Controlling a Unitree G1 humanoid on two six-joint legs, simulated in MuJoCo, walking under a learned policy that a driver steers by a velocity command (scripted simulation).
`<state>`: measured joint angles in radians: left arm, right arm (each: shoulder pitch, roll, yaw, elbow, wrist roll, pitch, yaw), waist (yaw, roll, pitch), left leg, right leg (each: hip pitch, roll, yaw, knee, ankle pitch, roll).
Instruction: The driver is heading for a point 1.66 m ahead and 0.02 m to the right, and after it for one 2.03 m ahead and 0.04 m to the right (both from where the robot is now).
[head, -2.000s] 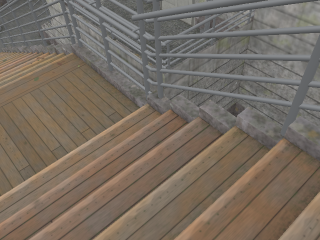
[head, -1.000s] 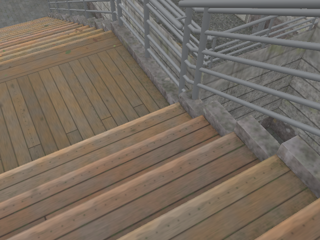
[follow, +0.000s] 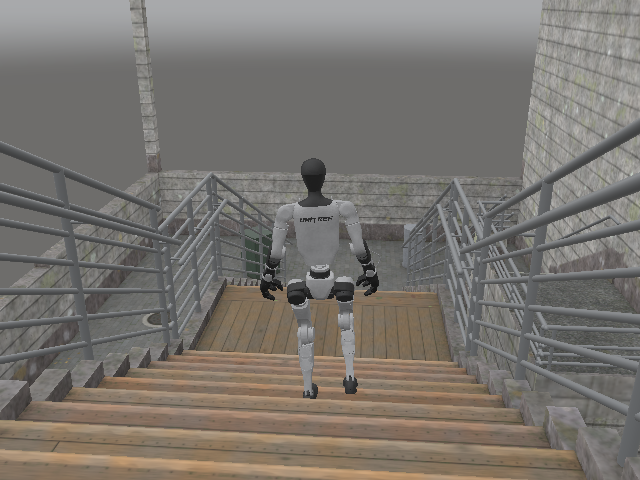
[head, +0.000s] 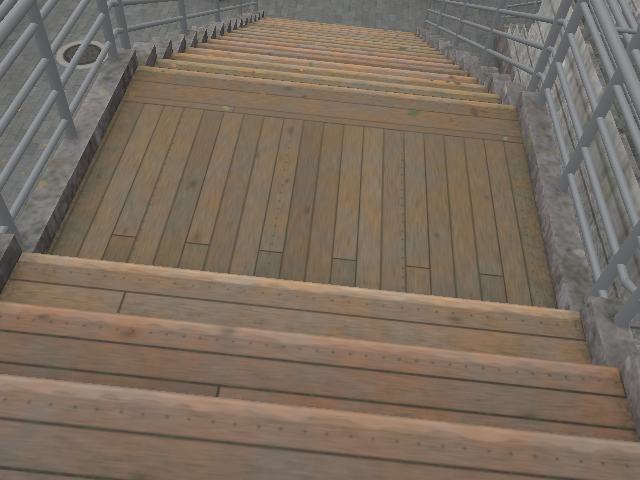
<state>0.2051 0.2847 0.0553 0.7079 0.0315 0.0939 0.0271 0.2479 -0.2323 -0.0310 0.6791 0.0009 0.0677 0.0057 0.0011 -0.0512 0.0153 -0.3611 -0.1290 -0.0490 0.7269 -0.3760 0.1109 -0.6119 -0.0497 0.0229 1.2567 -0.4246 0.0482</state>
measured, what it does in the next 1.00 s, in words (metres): steps on the spot, turning left: right foot, then left foot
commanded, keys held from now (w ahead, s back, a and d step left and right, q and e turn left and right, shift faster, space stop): q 0.32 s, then no key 0.68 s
